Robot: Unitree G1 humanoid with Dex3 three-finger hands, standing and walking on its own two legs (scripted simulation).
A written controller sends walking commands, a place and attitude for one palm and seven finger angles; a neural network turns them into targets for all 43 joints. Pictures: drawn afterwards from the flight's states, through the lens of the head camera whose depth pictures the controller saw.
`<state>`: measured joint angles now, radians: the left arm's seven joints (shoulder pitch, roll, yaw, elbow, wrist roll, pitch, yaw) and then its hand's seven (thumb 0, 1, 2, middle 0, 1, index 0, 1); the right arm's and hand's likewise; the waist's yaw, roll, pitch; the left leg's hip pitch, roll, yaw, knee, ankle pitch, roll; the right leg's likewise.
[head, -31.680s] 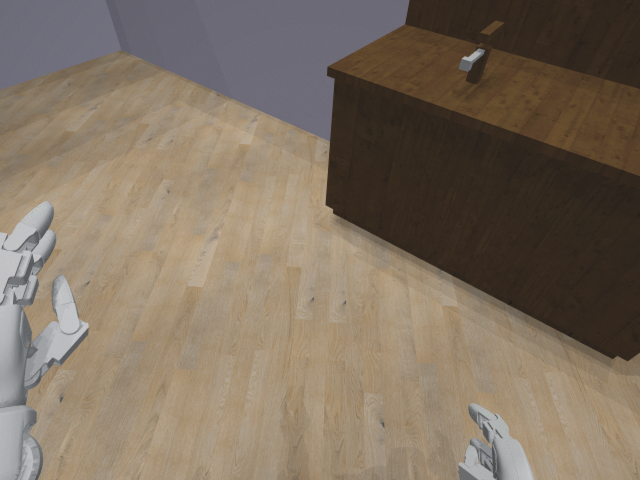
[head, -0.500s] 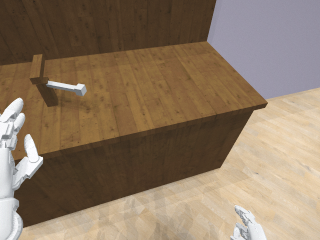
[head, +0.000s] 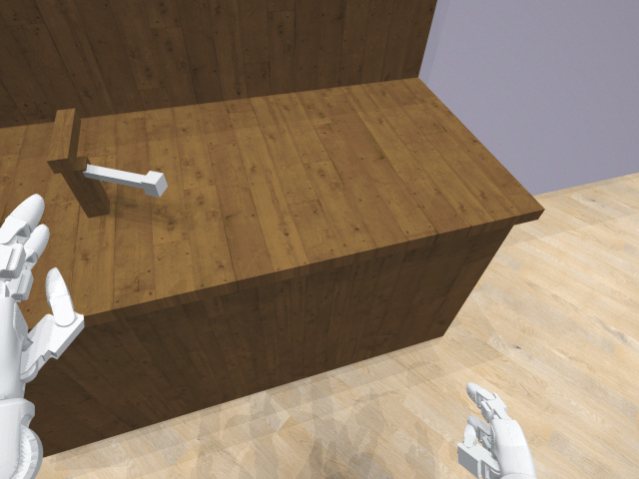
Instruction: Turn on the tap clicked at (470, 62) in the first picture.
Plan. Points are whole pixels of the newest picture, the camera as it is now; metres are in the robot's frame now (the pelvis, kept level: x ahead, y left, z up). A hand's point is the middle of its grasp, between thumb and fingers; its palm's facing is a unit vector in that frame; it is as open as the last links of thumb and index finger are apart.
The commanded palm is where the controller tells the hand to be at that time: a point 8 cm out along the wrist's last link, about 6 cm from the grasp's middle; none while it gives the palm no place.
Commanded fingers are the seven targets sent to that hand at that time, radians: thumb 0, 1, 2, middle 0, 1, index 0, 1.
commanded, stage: come to a stop and stand still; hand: left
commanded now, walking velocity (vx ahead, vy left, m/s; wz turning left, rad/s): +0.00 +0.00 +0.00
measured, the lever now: (154, 184) +0.52 +0.32 +0.04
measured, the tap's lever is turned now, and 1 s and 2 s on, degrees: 59 59 59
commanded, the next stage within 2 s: look again from close up in 0.20 s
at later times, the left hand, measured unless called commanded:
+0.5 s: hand (56, 273) +0.24 +0.27 +0.18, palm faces +0.43 -0.80 -0.41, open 7.4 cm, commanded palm +0.16 +0.28 +0.17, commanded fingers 0.00 0.90 0.90 -0.20 -0.30 -0.20 -0.30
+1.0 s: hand (68, 307) +0.23 +0.27 +0.15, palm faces +0.36 -0.86 -0.35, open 7.4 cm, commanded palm +0.17 +0.30 +0.17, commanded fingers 0.00 0.90 0.90 -0.20 -0.30 -0.20 -0.30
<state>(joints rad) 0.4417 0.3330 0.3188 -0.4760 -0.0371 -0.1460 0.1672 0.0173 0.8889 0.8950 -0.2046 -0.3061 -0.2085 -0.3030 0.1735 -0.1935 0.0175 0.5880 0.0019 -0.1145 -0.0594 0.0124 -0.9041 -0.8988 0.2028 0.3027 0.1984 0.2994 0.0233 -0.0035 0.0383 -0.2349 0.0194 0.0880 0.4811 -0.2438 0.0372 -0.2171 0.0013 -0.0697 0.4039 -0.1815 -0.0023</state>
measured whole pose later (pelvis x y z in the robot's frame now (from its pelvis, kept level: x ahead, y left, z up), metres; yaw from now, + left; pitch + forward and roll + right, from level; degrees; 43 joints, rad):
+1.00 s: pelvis +0.01 +0.03 -0.01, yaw -1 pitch -1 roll -1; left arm 0.39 0.34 0.32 -0.37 -0.02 -0.22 0.09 0.01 0.89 0.90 -0.20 -0.31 -0.21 -0.30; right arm 0.22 -0.21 0.01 0.55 0.00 -0.13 -0.03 0.01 -0.90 -0.90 0.20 0.30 0.20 0.30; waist 0.01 -0.01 -0.01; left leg -0.24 -0.02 0.12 0.53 -0.29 0.08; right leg -0.25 -0.02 -0.01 0.50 -0.25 0.00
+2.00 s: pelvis +0.06 +0.06 -0.02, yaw +1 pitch -1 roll -1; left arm 0.41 0.37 0.37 -0.43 -0.03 -0.19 0.13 0.02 0.89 0.89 -0.21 -0.31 -0.21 -0.30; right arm 0.24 -0.21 0.00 0.63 -0.01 -0.07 -0.03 0.01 -0.90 -0.90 0.20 0.30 0.20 0.30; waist 0.03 0.02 0.03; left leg -0.38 -0.05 0.04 0.93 -0.43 0.04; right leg -0.33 0.01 -0.15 0.60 -0.25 -0.08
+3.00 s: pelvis +0.05 +0.13 -0.01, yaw -1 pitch -4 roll -2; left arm 0.43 0.35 0.30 -0.39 -0.02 -0.20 0.09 0.02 0.88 0.89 -0.21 -0.31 -0.21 -0.30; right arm 0.25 -0.19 0.01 0.58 0.02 -0.14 -0.04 0.01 -0.91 -0.90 0.20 0.30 0.20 0.30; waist 0.03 -0.03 0.06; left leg -0.28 0.03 0.04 0.52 -0.18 0.03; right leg -0.23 -0.02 -0.03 0.48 -0.24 0.03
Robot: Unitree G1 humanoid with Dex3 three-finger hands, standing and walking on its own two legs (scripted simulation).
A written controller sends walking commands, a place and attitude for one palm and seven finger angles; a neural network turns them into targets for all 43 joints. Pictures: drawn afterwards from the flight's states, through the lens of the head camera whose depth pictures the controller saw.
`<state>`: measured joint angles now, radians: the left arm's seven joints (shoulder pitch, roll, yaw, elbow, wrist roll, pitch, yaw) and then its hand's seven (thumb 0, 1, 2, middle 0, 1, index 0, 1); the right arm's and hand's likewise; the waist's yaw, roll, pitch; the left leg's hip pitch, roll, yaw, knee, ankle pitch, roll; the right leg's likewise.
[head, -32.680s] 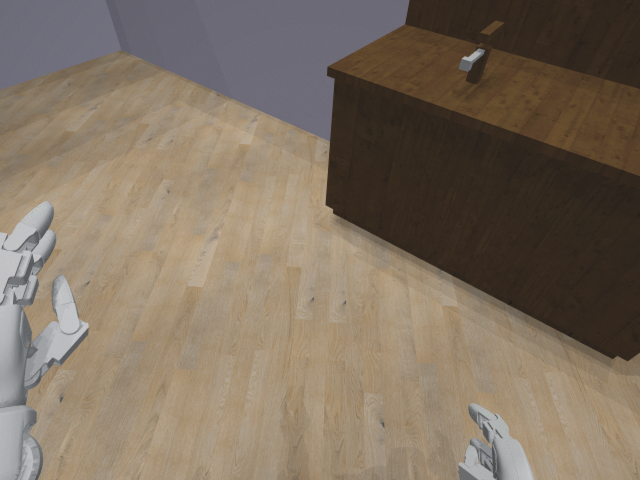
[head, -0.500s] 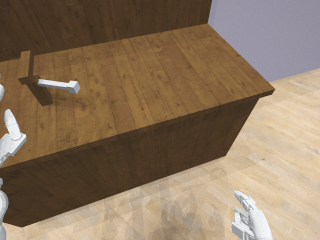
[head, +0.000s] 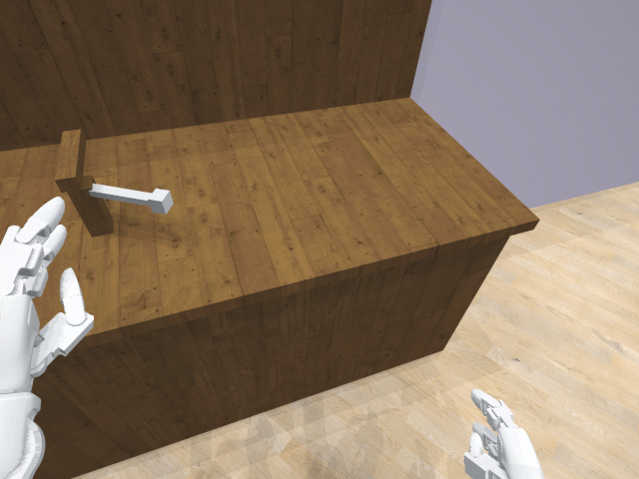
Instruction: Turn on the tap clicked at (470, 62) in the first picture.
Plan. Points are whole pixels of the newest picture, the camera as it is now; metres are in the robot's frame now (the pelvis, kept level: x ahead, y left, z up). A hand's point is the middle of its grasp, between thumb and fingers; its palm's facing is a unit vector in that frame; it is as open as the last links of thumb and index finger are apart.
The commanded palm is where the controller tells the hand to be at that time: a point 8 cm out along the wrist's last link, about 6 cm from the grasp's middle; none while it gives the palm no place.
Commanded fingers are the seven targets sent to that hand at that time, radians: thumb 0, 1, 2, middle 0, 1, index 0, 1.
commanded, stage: shuffle to correct the standing spot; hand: left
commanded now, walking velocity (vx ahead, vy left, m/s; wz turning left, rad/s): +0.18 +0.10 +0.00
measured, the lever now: (160, 201) +0.51 +0.30 +0.05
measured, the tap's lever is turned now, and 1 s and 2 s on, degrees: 59 59 59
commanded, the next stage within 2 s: come to a stop and stand still in 1.04 s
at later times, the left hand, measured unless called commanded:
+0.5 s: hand (58, 296) +0.24 +0.28 +0.16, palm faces +0.44 -0.82 -0.35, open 7.4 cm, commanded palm +0.18 +0.30 +0.18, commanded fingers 0.00 0.90 0.90 -0.20 -0.30 -0.20 -0.30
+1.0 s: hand (51, 274) +0.26 +0.30 +0.16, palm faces +0.46 -0.79 -0.41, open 7.4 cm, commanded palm +0.21 +0.32 +0.18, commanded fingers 0.00 0.90 0.90 -0.20 -0.30 -0.20 -0.30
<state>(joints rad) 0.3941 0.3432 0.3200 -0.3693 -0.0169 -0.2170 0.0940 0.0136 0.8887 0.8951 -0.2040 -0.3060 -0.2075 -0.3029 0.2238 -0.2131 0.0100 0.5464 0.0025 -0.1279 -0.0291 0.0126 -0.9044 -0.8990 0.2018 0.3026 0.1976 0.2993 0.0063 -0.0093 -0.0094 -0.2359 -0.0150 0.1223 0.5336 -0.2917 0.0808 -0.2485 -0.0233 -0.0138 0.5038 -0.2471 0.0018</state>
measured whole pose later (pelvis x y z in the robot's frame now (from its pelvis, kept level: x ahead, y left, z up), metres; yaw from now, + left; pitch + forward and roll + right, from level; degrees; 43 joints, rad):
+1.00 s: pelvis +0.06 +0.03 -0.01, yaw +2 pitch -1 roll -1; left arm 0.41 0.37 0.37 -0.43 -0.03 -0.19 0.13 0.02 0.89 0.89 -0.21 -0.31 -0.21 -0.30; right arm 0.24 -0.21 0.00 0.63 -0.01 -0.07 -0.03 0.01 -0.90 -0.90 0.20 0.30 0.20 0.30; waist 0.03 0.02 0.03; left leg -0.38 -0.05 0.04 0.93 -0.43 0.04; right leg -0.33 0.01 -0.15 0.60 -0.25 -0.08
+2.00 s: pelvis +0.04 +0.11 +0.00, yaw +0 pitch -4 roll -2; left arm 0.43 0.35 0.30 -0.39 -0.02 -0.20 0.09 0.02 0.88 0.89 -0.21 -0.31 -0.21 -0.30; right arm 0.25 -0.19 0.01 0.58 0.02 -0.14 -0.04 0.01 -0.91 -0.90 0.20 0.30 0.20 0.30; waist 0.03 -0.03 0.06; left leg -0.28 0.03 0.04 0.52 -0.18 0.03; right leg -0.23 -0.02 -0.03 0.48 -0.24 0.03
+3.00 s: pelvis -0.13 +0.18 -0.01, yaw -1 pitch -3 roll +2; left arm 0.38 0.32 0.31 -0.47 -0.02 -0.17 0.12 0.02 0.89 0.90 -0.20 -0.31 -0.21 -0.30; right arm 0.24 -0.18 -0.02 0.62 0.00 -0.18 -0.03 0.01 -0.90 -0.90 0.20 0.30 0.20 0.30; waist 0.02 -0.14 0.06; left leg -0.20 -0.01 0.02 0.54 -0.31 0.00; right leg -0.30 0.00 -0.02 0.71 -0.39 -0.05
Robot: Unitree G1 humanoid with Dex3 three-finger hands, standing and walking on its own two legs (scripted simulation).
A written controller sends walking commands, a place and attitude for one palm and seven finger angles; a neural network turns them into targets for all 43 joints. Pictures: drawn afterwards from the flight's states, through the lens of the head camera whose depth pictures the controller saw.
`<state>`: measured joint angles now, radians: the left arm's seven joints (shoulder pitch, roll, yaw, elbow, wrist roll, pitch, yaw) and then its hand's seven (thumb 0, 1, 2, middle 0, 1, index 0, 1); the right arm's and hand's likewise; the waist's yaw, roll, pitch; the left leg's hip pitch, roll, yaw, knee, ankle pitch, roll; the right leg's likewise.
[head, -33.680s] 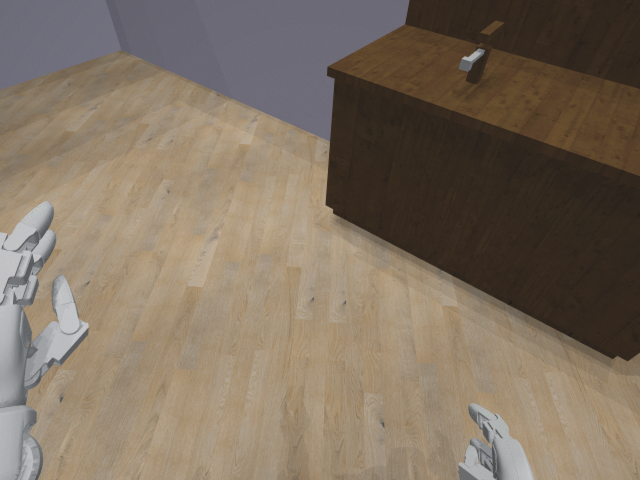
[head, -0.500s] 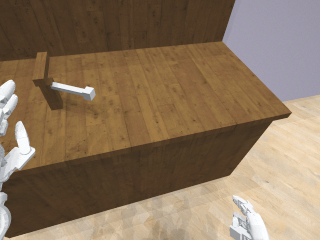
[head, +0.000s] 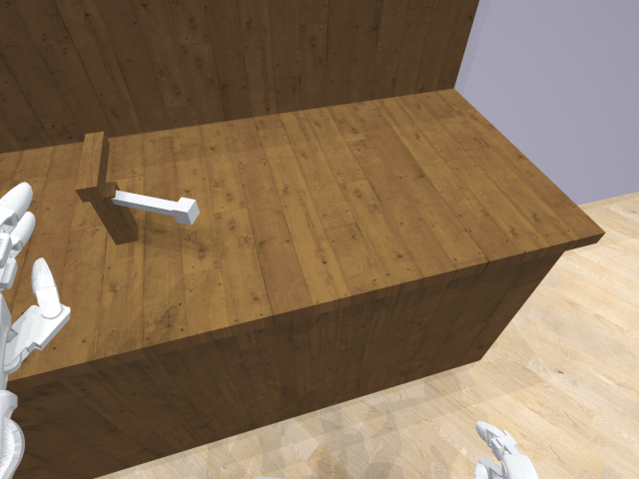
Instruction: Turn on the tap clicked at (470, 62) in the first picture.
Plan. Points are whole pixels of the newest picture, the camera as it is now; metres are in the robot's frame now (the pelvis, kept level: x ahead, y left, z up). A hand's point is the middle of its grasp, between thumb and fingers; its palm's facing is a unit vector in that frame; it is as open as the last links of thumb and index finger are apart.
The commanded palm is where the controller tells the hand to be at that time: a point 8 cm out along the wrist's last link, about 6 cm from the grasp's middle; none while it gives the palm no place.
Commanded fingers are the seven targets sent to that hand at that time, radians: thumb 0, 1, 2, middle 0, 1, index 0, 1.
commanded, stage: shuffle to correct the standing spot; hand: left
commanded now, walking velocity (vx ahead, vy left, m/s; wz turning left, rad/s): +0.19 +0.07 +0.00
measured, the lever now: (186, 211) +0.46 +0.25 +0.06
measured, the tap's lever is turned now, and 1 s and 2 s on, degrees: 59 59 59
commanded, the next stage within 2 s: come to a stop and stand still in 0.04 s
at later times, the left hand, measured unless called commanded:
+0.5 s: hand (79, 254) +0.28 +0.27 +0.17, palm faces +0.37 -0.85 -0.37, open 7.4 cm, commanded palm +0.22 +0.31 +0.19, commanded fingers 0.00 0.90 0.90 -0.20 -0.30 -0.20 -0.30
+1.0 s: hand (6, 332) +0.20 +0.31 +0.15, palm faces +0.33 -0.88 -0.33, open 7.4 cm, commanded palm +0.15 +0.35 +0.19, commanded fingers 0.00 0.90 0.90 -0.20 -0.30 -0.20 -0.30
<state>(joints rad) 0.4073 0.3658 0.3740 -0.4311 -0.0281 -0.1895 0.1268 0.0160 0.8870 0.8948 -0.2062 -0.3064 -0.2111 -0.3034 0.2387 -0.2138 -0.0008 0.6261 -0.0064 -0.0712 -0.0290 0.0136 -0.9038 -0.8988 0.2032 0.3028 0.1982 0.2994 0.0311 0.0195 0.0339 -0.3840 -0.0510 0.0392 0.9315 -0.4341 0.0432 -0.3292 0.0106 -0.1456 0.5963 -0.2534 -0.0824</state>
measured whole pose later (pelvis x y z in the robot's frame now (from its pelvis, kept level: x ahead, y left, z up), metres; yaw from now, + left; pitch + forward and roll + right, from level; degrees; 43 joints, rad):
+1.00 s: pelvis -0.01 +0.07 +0.01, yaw -2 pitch -4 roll -2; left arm 0.43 0.35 0.30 -0.39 -0.02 -0.20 0.09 0.02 0.88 0.89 -0.21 -0.31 -0.21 -0.30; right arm 0.25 -0.19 0.01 0.58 0.02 -0.14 -0.04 0.01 -0.91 -0.90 0.20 0.30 0.20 0.30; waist 0.03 -0.03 0.06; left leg -0.28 0.03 0.04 0.52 -0.18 0.03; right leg -0.23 -0.02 -0.03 0.48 -0.24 0.03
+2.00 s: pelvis -0.19 +0.15 +0.00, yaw -3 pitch -3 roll +2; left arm 0.38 0.32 0.31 -0.47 -0.02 -0.17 0.12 0.02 0.89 0.90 -0.20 -0.31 -0.21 -0.30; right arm 0.24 -0.18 -0.02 0.62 0.00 -0.18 -0.03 0.01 -0.90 -0.90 0.20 0.30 0.20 0.30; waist 0.02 -0.14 0.06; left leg -0.20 -0.01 0.02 0.54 -0.31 0.00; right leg -0.30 0.00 -0.02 0.71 -0.39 -0.05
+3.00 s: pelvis -0.15 +0.16 +0.02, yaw +0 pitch -1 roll -1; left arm 0.41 0.35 0.32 -0.51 -0.04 -0.17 0.15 0.02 0.89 0.89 -0.21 -0.31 -0.21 -0.30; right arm 0.18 -0.18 0.03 0.59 0.01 -0.10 -0.03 0.01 -0.91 -0.90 0.20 0.30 0.20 0.30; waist 0.03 -0.02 0.07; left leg -0.20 0.01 0.00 0.49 -0.27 0.01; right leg -0.16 0.02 -0.08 0.43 -0.26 -0.03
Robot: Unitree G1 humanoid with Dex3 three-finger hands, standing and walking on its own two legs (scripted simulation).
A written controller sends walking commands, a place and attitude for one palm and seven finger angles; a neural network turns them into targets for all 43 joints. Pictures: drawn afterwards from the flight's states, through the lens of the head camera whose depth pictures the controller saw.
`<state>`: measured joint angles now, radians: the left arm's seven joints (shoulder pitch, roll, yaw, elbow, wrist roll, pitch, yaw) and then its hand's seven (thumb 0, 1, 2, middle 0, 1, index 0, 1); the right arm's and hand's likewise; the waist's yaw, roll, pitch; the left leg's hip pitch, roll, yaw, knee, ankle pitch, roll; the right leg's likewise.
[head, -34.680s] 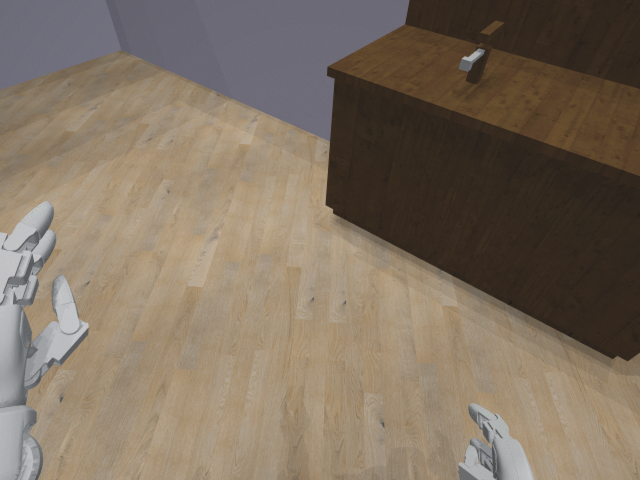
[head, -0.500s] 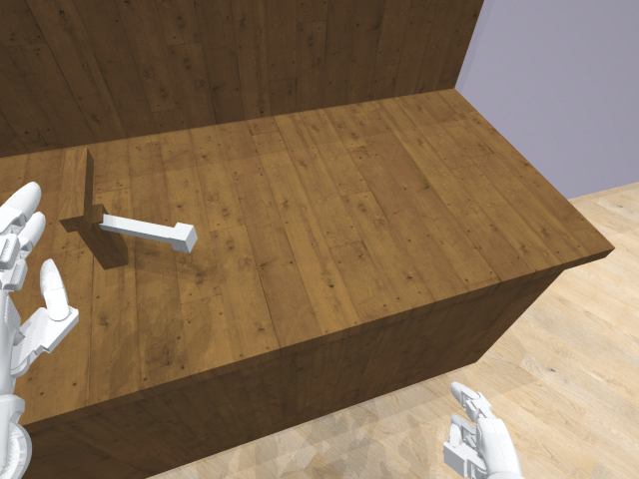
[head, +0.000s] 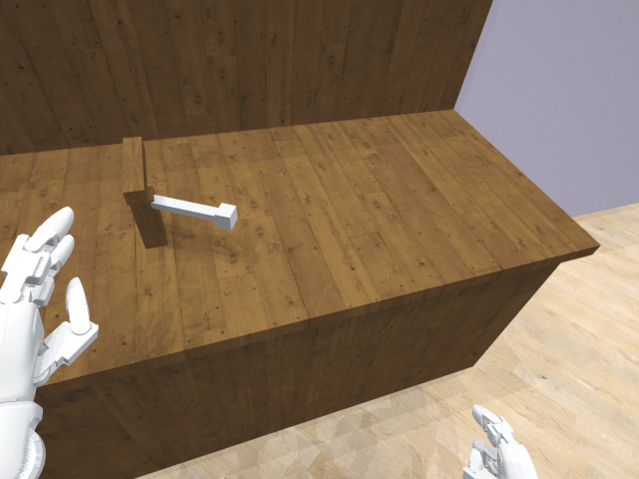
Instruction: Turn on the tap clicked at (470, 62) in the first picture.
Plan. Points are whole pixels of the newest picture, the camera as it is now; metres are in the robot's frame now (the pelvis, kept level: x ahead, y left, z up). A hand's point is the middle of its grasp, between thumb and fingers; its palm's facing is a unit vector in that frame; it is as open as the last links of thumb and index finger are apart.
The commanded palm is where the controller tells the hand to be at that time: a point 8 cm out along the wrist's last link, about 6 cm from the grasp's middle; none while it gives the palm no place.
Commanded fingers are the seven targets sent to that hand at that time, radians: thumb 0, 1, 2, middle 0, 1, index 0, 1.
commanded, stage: come to a stop and stand still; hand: left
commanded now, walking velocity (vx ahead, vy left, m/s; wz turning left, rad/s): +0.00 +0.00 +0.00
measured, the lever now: (226, 216) +0.47 +0.19 +0.05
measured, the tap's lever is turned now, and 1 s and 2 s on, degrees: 59 59 59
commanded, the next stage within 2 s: look again from close up in 1.90 s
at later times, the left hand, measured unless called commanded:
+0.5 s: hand out of the picture +0.13 +0.30 +0.16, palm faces +0.48 -0.84 -0.26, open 7.4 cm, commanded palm +0.04 +0.32 +0.18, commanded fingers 0.00 0.90 0.90 -0.20 -0.30 -0.20 -0.30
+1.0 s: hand out of the picture +0.06 +0.30 +0.15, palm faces +0.37 -0.90 -0.25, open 7.5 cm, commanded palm -0.01 +0.34 +0.18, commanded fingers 0.00 0.90 0.90 -0.20 -0.30 -0.20 -0.30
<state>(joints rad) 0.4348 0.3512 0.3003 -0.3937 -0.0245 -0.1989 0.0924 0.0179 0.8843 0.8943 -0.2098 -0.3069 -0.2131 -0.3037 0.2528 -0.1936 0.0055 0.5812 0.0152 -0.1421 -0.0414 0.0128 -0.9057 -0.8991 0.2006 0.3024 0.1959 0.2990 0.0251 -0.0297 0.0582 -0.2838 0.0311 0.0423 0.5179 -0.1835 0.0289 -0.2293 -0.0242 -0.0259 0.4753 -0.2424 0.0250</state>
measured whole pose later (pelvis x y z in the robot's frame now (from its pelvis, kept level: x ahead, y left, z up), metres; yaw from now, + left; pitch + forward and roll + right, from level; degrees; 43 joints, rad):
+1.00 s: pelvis -0.17 +0.07 -0.01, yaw -2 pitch -3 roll +2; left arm 0.38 0.32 0.31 -0.47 -0.02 -0.17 0.12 0.02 0.89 0.90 -0.20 -0.31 -0.21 -0.30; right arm 0.24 -0.18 -0.02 0.62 0.00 -0.18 -0.03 0.01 -0.90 -0.90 0.20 0.30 0.20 0.30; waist 0.02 -0.14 0.06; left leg -0.20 -0.01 0.02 0.54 -0.31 0.00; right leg -0.30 0.00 -0.02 0.71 -0.39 -0.05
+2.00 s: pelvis -0.14 +0.08 +0.00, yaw +2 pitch -1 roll -1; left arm 0.41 0.35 0.32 -0.51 -0.04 -0.17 0.15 0.02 0.89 0.89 -0.21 -0.31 -0.21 -0.30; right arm 0.18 -0.18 0.03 0.59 0.01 -0.10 -0.03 0.01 -0.91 -0.90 0.20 0.30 0.20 0.30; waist 0.03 -0.02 0.07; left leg -0.20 0.01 0.00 0.49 -0.27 0.01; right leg -0.16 0.02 -0.08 0.43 -0.26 -0.03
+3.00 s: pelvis -0.09 +0.06 -0.02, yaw +1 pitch -2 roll +1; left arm 0.39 0.39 0.37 -0.56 -0.07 -0.17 0.16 0.02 0.89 0.90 -0.20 -0.31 -0.21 -0.30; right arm 0.19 -0.20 0.00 0.57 0.00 -0.06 -0.04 0.01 -0.90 -0.90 0.20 0.30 0.20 0.30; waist 0.03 -0.09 0.10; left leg -0.32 0.04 0.10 0.69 -0.32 0.01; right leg -0.26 0.06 -0.03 0.87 -0.46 -0.07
